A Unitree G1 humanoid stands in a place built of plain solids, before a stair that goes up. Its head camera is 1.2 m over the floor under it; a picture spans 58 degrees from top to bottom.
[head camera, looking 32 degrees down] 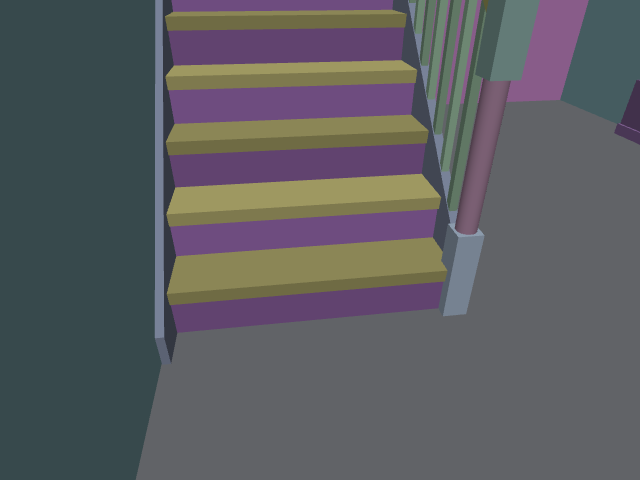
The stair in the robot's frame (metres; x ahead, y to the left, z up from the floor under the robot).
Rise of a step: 0.20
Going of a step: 0.23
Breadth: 1.09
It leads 8 degrees to the left of straight ahead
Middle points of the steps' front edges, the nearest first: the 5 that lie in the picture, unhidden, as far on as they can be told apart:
1.29 0.03 0.21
1.52 0.04 0.41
1.74 0.07 0.62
1.97 0.11 0.82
2.19 0.14 1.03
